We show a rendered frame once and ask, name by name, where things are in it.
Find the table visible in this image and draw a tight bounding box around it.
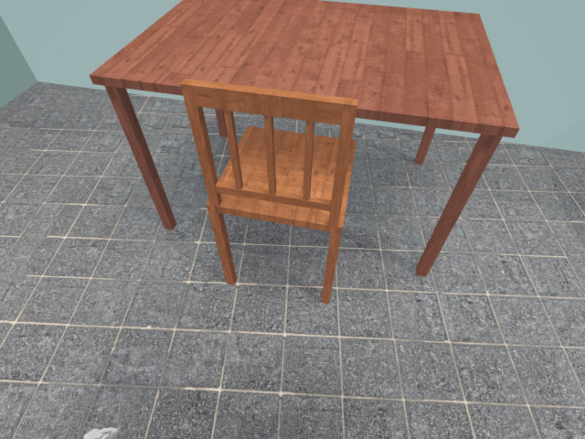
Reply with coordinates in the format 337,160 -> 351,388
90,0 -> 520,276

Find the chair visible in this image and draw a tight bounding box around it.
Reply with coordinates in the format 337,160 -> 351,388
180,79 -> 358,304

